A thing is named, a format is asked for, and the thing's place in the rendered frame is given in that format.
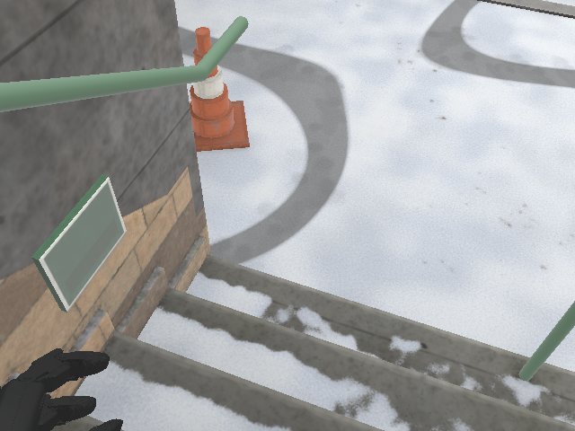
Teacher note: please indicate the robot left hand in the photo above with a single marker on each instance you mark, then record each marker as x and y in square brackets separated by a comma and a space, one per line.
[25, 406]

